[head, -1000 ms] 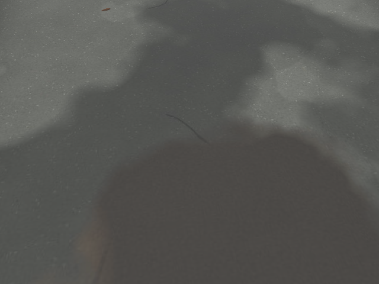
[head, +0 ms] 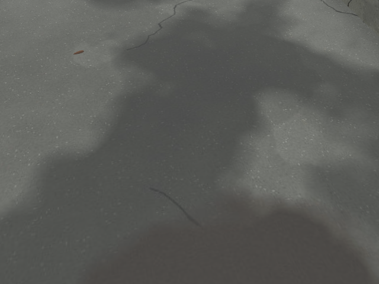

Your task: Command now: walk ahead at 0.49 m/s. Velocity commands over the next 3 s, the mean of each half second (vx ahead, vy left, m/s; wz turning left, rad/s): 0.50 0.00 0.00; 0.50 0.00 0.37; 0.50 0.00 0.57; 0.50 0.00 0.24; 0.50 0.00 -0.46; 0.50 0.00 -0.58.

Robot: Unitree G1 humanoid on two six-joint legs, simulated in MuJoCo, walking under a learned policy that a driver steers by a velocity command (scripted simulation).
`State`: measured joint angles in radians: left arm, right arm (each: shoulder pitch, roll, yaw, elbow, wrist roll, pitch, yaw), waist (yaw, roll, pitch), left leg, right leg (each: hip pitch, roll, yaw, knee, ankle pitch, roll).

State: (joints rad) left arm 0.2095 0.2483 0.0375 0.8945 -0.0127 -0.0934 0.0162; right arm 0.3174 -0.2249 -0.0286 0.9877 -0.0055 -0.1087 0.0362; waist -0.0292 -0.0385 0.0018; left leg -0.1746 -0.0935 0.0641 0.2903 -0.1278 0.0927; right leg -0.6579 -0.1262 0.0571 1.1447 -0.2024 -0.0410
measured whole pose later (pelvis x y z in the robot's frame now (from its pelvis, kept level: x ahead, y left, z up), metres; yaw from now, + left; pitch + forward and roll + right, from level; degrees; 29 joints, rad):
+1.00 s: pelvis +0.55 +0.00 -0.02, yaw +15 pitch +2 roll +0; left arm 0.24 0.26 0.04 0.89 -0.01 -0.13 0.00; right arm 0.18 -0.26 -0.08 0.80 0.01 -0.07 0.04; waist 0.00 0.00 0.04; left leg -0.40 -0.09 0.02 0.53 -0.16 0.10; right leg -0.38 -0.05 0.03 1.24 -0.39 -0.02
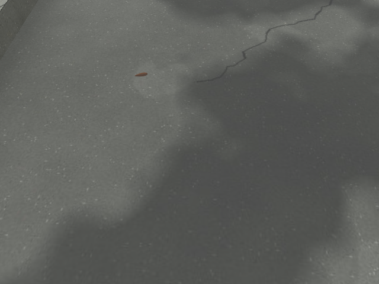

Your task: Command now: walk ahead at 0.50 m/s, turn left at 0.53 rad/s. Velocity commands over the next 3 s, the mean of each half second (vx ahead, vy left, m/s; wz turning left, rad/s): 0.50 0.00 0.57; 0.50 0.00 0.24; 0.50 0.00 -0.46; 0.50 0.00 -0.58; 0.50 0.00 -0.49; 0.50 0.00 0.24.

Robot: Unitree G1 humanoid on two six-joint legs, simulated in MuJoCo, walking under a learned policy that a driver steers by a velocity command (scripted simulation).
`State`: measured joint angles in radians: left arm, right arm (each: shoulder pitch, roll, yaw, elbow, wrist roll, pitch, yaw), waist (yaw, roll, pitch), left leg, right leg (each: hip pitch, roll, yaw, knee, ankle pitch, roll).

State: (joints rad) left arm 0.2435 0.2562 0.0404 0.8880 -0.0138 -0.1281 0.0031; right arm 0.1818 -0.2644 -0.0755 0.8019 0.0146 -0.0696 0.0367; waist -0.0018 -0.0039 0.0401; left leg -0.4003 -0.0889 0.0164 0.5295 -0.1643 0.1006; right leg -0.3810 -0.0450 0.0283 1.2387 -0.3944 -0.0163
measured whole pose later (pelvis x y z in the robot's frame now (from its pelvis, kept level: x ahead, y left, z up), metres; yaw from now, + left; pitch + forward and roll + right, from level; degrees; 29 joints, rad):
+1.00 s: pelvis +0.50 +0.11 +0.00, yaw +22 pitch +2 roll -1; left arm 0.35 0.29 0.05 0.90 -0.04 -0.07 -0.01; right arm 0.12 -0.24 -0.05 0.66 -0.01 -0.07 0.02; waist 0.04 -0.02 0.03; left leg -0.40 0.02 0.07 0.56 -0.20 0.03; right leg -0.35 -0.06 0.03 1.14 -0.45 -0.01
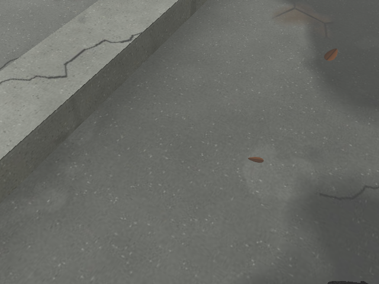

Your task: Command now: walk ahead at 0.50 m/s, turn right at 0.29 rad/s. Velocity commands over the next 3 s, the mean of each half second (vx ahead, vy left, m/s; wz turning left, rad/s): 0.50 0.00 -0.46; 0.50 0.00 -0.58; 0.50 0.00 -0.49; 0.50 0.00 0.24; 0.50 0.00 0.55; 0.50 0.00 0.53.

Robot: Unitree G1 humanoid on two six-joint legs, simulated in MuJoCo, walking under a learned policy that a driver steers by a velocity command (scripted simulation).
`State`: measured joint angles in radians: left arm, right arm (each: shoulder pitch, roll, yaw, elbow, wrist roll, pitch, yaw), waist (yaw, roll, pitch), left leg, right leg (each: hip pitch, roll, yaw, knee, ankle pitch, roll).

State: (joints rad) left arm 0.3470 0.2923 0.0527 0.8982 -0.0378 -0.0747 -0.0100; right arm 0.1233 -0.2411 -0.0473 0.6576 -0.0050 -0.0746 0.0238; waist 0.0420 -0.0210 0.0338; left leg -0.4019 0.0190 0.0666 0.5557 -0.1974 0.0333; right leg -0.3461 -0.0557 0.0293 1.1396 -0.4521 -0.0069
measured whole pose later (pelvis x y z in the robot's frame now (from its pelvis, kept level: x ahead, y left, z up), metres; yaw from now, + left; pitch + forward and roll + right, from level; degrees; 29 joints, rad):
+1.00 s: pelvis +0.53 -0.13 +0.00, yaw -34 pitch +2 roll +1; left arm 0.36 0.30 0.07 0.73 -0.03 -0.03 0.02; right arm 0.08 -0.27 -0.06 0.70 -0.01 -0.12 0.02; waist 0.04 -0.03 0.00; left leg -0.42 -0.04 0.00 0.54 -0.16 0.02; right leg -0.29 0.07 0.17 1.04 -0.49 -0.04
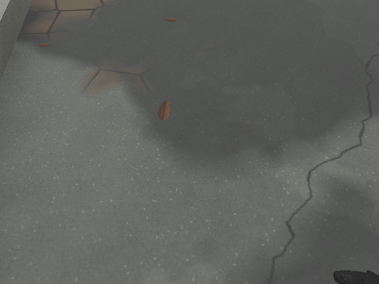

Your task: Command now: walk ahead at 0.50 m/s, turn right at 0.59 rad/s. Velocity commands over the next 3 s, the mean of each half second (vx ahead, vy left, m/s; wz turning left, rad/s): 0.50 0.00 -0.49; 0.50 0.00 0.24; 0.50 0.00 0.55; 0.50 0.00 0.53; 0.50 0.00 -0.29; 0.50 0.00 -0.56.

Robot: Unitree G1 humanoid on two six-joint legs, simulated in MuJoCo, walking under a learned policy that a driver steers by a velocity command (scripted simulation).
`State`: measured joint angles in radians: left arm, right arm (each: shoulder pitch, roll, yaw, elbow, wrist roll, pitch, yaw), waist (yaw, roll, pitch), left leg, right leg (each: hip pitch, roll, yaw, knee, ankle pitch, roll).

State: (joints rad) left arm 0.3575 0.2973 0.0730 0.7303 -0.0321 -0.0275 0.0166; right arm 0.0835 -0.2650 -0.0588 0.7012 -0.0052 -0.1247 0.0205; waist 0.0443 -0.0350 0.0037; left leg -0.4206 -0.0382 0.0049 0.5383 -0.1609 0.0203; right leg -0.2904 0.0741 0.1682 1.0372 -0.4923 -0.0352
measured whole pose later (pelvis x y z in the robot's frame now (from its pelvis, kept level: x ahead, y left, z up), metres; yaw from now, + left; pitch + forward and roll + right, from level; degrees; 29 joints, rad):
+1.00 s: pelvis +0.54 -0.09 -0.01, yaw -3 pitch +3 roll -1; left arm 0.32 0.29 0.08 0.82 0.00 -0.04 0.02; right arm 0.10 -0.27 -0.05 0.73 0.02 -0.05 0.06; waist 0.03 0.02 0.03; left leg -0.54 -0.01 0.05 0.61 -0.11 0.08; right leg 0.04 -0.05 -0.21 0.54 -0.47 0.03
